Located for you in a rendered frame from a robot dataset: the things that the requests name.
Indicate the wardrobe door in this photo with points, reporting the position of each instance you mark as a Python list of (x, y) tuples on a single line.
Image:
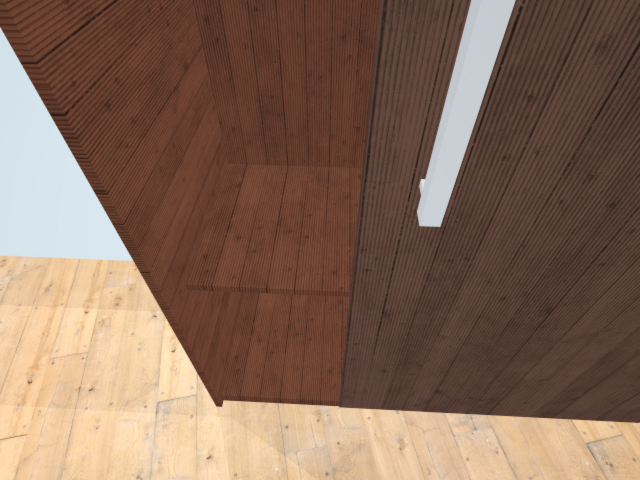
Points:
[(525, 302)]

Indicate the handle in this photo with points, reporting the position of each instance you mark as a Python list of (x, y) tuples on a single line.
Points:
[(483, 33)]

